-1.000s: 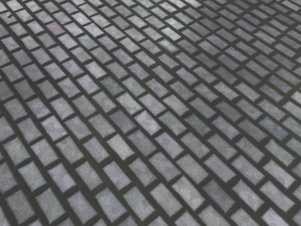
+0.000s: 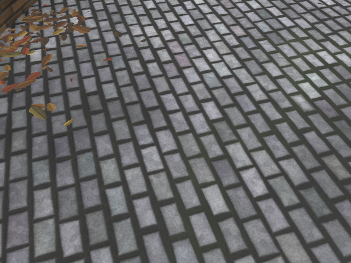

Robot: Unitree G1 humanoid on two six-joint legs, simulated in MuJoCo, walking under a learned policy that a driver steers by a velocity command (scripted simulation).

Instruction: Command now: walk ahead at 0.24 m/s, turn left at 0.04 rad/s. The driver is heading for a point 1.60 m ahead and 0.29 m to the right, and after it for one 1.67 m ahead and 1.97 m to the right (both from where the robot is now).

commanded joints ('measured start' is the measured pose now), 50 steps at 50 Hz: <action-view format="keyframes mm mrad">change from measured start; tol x32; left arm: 1 143 148 36 15 -4 -25 -1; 29 -348 24 10 -163 -1 -64 -63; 36 166 224 66 -10 47 -109 -14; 50 -45 71 4 15 -2 -74 -3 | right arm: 1 -136 -102 -31 -91 -6 -26 13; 14 375 -317 -102 39 -19 -93 7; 50 149 -13 -21 121 -17 5 -20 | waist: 1 60 -179 166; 14 -180 301 -52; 31 -35 77 113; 37 58 -180 -419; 50 -40 -111 -39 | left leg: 1 -299 6 -17 74 -185 28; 12 263 7 105 -96 102 8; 15 324 457 -618 -395 -466 195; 33 198 227 10 -113 1042 64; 35 22 143 48 266 720 17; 36 -206 2 96 650 -188 -13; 37 -255 -55 -31 833 -267 -16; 50 -21 74 41 205 22 -47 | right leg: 1 18 -185 347 -319 -432 -153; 10 -48 -176 193 -310 -7 -155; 16 -607 -49 50 590 -85 -94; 25 -553 -78 -63 358 206 4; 33 -152 43 -109 54 306 -78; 37 494 -460 488 -2 1185 -351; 50 -176 -200 99 -291 216 -185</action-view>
